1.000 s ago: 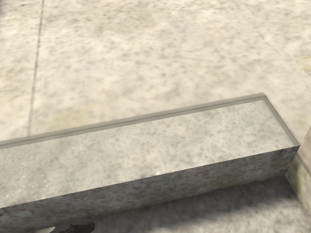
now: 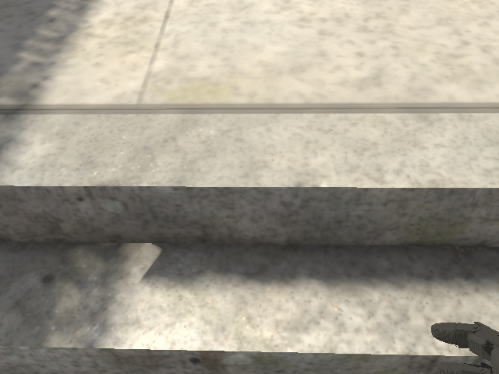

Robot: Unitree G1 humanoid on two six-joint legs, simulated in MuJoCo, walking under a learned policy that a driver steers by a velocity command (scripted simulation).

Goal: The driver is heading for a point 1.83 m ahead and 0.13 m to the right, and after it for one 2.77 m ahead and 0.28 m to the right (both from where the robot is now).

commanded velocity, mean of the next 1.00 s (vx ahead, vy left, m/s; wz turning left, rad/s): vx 0.25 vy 0.03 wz -0.25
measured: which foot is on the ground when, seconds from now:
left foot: up 0.00-0.06, down 0.08-0.78, up 0.80-1.00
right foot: down 0.00-0.08, up 0.10-0.78, down 0.80-1.00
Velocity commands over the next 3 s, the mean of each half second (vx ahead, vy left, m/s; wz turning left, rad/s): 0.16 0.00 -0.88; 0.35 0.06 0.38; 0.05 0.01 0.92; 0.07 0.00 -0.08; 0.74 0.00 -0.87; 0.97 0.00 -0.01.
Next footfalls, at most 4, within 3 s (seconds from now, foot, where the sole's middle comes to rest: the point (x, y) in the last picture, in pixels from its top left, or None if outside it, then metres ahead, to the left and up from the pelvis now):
0.08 left None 0.04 0.12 -0.77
0.80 right None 0.06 -0.35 -0.77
1.16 left None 0.33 -0.07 -0.58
1.80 right None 0.33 -0.36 -0.58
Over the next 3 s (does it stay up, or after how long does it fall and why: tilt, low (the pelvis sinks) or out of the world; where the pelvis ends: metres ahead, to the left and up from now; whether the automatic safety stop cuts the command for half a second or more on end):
stays up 0.64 -0.19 0.36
